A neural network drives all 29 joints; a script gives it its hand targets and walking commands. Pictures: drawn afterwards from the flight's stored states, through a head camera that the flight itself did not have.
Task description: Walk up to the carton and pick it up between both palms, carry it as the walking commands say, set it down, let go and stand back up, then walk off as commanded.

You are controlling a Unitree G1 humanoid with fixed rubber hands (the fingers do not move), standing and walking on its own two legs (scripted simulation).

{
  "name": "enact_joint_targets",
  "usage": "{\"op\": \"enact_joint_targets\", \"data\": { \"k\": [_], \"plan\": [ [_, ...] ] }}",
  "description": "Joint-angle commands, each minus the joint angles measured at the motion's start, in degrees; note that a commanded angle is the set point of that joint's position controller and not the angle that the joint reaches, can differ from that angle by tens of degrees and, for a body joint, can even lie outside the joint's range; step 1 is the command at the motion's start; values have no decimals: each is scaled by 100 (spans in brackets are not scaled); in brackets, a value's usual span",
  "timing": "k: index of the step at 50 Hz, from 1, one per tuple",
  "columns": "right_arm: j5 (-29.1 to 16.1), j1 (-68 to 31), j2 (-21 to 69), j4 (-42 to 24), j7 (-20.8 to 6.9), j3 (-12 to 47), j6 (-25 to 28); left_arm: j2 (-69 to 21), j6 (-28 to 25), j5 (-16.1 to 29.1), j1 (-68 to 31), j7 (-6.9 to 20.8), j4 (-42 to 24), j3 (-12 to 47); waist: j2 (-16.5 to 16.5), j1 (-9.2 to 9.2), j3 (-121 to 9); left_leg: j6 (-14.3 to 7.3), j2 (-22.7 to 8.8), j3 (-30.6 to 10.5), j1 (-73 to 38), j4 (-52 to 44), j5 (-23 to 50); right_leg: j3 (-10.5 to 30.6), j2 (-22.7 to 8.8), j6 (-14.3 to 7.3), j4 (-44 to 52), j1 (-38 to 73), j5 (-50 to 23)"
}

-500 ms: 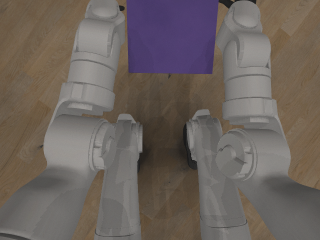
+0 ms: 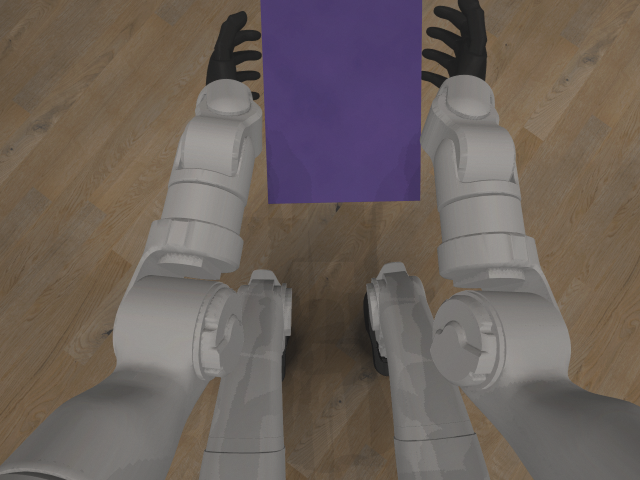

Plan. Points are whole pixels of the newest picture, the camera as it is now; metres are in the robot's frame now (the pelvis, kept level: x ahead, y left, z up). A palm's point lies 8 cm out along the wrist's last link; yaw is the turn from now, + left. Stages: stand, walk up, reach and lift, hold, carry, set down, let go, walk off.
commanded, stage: reach and lift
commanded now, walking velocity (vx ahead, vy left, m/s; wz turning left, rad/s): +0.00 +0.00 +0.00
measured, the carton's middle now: (341, 99) +0.54 -0.03 -0.11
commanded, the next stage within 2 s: none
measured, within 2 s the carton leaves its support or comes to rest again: neither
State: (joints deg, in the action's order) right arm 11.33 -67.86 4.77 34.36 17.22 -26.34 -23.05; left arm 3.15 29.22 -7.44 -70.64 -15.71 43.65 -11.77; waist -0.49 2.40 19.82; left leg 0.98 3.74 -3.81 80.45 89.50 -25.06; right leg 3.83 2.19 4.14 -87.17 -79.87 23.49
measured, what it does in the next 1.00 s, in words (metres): rises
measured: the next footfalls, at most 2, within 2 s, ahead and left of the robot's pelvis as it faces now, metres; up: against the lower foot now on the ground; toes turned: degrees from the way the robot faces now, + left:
none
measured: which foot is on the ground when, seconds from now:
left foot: down 0.00-1.00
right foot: down 0.00-1.00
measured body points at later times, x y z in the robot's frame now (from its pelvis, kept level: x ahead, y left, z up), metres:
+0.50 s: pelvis +0.08 +0.00 +0.11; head +0.21 +0.02 +0.54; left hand +0.51 +0.11 +0.07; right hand +0.50 -0.14 +0.10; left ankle +0.15 +0.11 -0.54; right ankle +0.16 -0.15 -0.54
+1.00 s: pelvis +0.11 +0.00 +0.17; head +0.19 +0.01 +0.61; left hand +0.49 +0.11 +0.14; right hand +0.48 -0.15 +0.17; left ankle +0.15 +0.11 -0.54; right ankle +0.16 -0.15 -0.54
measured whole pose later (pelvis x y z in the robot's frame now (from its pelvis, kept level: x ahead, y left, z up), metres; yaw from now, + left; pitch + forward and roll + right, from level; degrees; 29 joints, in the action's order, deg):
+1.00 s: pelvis +0.11 +0.00 +0.17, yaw -1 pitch +17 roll -2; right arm 22.1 -32.8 14.9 31.2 3.3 -27.2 -20.7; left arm -9.6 24.1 -19.4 -33.7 -5.4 38.3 -21.4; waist -0.1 2.5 -7.4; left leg 0.4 1.0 -4.7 44.7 44.7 -17.0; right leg 4.5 2.2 2.5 -40.3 -43.8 13.7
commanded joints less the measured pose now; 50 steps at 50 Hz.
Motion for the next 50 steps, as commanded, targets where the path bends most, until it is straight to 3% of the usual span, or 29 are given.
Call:
{"op": "enact_joint_targets", "data": {
  "k": [1, 3, 4, 6, 7, 8, 10, 13, 14, 15, 16, 17, 18, 19, 21, 28, 29, 30, 31, 33, 36, 38, 39, 40, 43, 44, 46, 47, 50],
  "plan": [
    [-644, -2738, 6532, 953, -2961, 3072, -157, -7307, -797, 1081, -4225, 2616, -1197, 2234, 527, 419, -10692, 243, 563, 342, -3146, -1724, 243, -813, 748, -348, 1123, 2370, -386],
    [-581, -2574, 6791, 1090, -2930, 3014, -147, -7208, -846, 1003, -3929, 2642, -978, 2071, 333, 388, -10272, 173, 558, 318, -3073, -1855, 241, -750, 717, -283, 1393, 2540, -341],
    [-455, -2441, 6726, 1624, -2943, 2617, -205, -6614, -874, 706, -4135, 2638, -894, 1529, 383, 67, -9131, 108, 588, 461, -2441, -2021, -342, -660, 662, -303, 1577, 2091, 274],
    [-579, -2177, 6973, 1261, -2946, 2735, -147, -7182, -878, 739, -3369, 2603, -887, 1635, 155, 51, -9138, 24, 553, 387, -3201, -2258, 256, -619, 762, -262, 1834, 2471, -190],
    [-286, -2025, 6768, 1744, -2937, 2316, -64, -7033, -955, 489, -3490, 2586, -487, 1388, 666, 44, -8470, 56, 503, 290, -3026, -2335, 306, -580, 645, -362, 1838, 1907, -201],
    [-128, -1403, 6889, 2154, -2934, 1898, -120, -7102, -890, 330, -2499, 2541, -102, 1038, 213, 137, -7728, -65, 481, 157, -3350, -2694, 290, -712, 665, -298, 2092, 1912, -43],
    [32, -1207, 6722, 1903, -2926, 1901, 1, -6913, -1044, 159, -2193, 2550, -151, 876, 224, 52, -7338, -21, 528, 347, -3257, -2701, 989, -634, 669, -283, 2421, 2036, -676],
    [486, -922, 6293, 2213, -2985, 1309, 107, -6654, -1087, -359, -1889, 2612, 539, 232, 371, 137, -6165, -120, 437, 330, -3131, -3180, 68, -597, 623, -346, 2815, 1738, 234],
    [486, -682, 6772, 2237, -2923, 1473, 106, -6741, -1239, -88, -2495, 2584, -279, 636, 214, 269, -6685, -128, 442, 308, -3421, -3107, 267, -561, 660, -367, 2810, 2287, -20],
    [708, -462, 6473, 2465, -2924, 1143, 30, -6703, -1142, -361, -2045, 2571, -47, 245, 422, -53, -6213, -138, 454, 301, -3425, -3373, 76, -522, 632, -373, 2951, 2198, 203],
    [763, -283, 6330, 2393, -2960, 1073, -11, -6604, -1086, -400, -1877, 2567, -96, 272, 66, 346, -6001, -141, 430, 148, -3433, -3419, 38, -616, 717, -353, 2978, 2061, 276],
    [615, -634, 6244, 2012, -2906, 1246, 96, -6717, -1105, -445, -1569, 2570, 94, 149, 470, -63, -6403, -81, 450, 325, -3733, -3501, 562, -529, 648, -344, 3098, 2495, -233],
    [614, -322, 6236, 1830, -2932, 1423, 114, -7129, -1094, -416, -1271, 2541, -5, 474, 313, 387, -6764, 10, 459, 285, -4092, -3599, 1098, -519, 672, -345, 3323, 2977, -839],
    [600, -114, 6356, 1731, -2949, 1567, 138, -7032, -1126, -515, -846, 2598, 91, 474, 407, 69, -6645, -16, 498, 332, -4056, -3544, 1388, -519, 722, -305, 3175, 2951, -1050],
    [478, -288, 6535, 1646, -2947, 1720, 241, -6760, -1326, -403, -1251, 2540, -451, 604, 147, 18, -6543, -105, 509, 214, -3951, -3580, 1470, -423, 679, -292, 3242, 3003, -1069],
    [460, 857, 6700, 1093, -2881, 2353, 349, -7224, -1335, -120, -649, 2506, -932, 1647, 419, 269, -6997, 31, 490, 73, -4794, -3981, 2307, -229, 752, -343, 3703, 3809, -1960],
    [282, 709, 6786, 1108, -2853, 2680, 400, -7094, -1425, -83, -573, 2519, -935, 1630, 210, -74, -7083, -7, 486, 175, -4676, -3939, 2703, -204, 680, -264, 3756, 4083, -2364],
    [177, 985, 6907, 807, -2906, 2825, 480, -7304, -1493, 131, -584, 2505, -1514, 2349, 456, 306, -7746, 48, 432, 30, -5344, -4095, 3374, -259, 743, -252, 3725, 4267, -2936],
    [81, 682, 6919, 679, -2915, 2940, 496, -7228, -1422, 64, -839, 2481, -1412, 2300, 629, -4, -7560, 73, 561, 75, -5273, -4139, 2945, -226, 691, -290, 3839, 4248, -2466],
    [184, 1112, 6728, 995, -2886, 2698, 274, -7370, -1202, -1, -341, 2500, -1078, 2136, 656, 185, -6362, -26, 402, 35, -5235, -4441, 1909, -229, 678, -306, 4003, 3564, -1409],
    [94, 1130, 6842, 670, -2964, 3125, 335, -7441, -1268, 28, -97, 2517, -1256, 2413, 594, 124, -6959, 60, 400, -29, -5685, -4589, 2931, -237, 724, -333, 4123, 4215, -2406],
    [295, 1529, 6790, 1195, -2953, 2618, 281, -7306, -1156, 0, -418, 2420, -1281, 2387, 755, 416, -6081, 97, 306, -126, -5459, -4769, 2105, -197, 668, -430, 4279, 4041, -1773],
    [168, 1337, 6810, 851, -2974, 2934, 238, -7548, -1136, 35, 44, 2495, -1297, 2434, 716, 153, -6141, 20, 311, -92, -5827, -4826, 2223, -249, 659, -381, 4298, 4116, -1691],
    [300, 1365, 6606, 723, -3006, 2874, 234, -7336, -1126, -49, -279, 2527, -1376, 2440, 611, 289, -6338, 55, 351, -94, -5606, -4858, 2247, -284, 751, -357, 4431, 4297, -1854],
    [377, 1730, 6758, 1077, -2963, 2693, 138, -7176, -1011, -473, 561, 2533, -602, 1827, 633, -13, -5398, 25, 362, 48, -5143, -5109, 2134, -225, 553, -343, 4709, 4785, -2070],
    [626, 1732, 6700, 1121, -2950, 2524, 111, -7140, -1049, -423, 440, 2660, -680, 1690, 322, 309, -5426, -68, 372, 42, -5198, -5178, 1889, -152, 571, -342, 4883, 4951, -1955],
    [493, 1854, 6617, 911, -2941, 2702, 81, -7134, -1044, -167, 28, 2713, -1183, 2071, 453, 360, -5691, -23, 352, 72, -5655, -5288, 2087, -166, 585, -358, 4977, 5115, -2134],
    [524, 1804, 6860, 1124, -2962, 2556, -21, -7056, -955, -484, 593, 2624, -845, 1656, 285, -96, -5136, -117, 325, -11, -5490, -5435, 1923, -237, 562, -335, 4933, 5105, -1895],
    [472, 1961, 6671, 838, -2928, 2795, 87, -7241, -1024, -315, 550, 2713, -1062, 1931, 385, 244, -5594, -17, 328, 61, -5910, -5516, 2785, -77, 496, -310, 5302, 5604, -2815]
  ]
}}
